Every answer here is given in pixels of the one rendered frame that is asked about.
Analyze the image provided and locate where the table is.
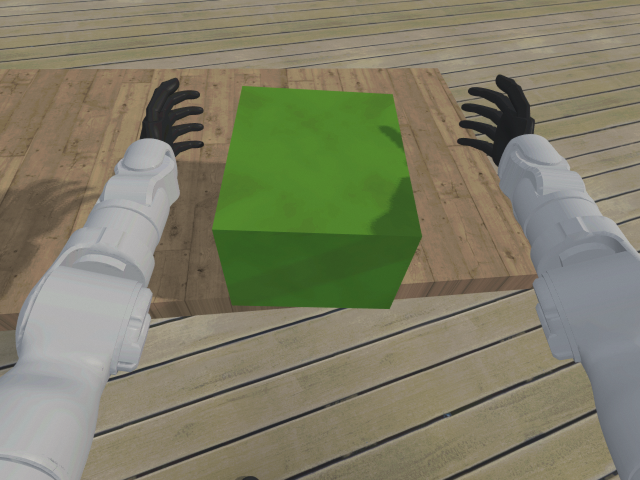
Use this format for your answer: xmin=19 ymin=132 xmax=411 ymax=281
xmin=0 ymin=68 xmax=538 ymax=331

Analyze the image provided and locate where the right robot upper arm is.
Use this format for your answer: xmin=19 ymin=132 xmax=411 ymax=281
xmin=533 ymin=251 xmax=640 ymax=480

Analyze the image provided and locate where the robot right forearm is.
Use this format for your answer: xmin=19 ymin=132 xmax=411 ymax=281
xmin=498 ymin=134 xmax=640 ymax=278

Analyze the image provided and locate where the robot left forearm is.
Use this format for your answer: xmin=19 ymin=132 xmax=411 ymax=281
xmin=15 ymin=138 xmax=180 ymax=358

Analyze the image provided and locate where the left robot upper arm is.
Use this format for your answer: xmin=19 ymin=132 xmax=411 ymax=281
xmin=0 ymin=266 xmax=153 ymax=480

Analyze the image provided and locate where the carton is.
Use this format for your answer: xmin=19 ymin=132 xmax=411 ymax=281
xmin=212 ymin=86 xmax=422 ymax=309

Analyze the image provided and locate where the left robot hand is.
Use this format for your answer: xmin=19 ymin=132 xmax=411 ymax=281
xmin=139 ymin=78 xmax=204 ymax=157

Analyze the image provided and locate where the right robot hand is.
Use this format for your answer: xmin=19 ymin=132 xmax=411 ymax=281
xmin=457 ymin=74 xmax=535 ymax=166

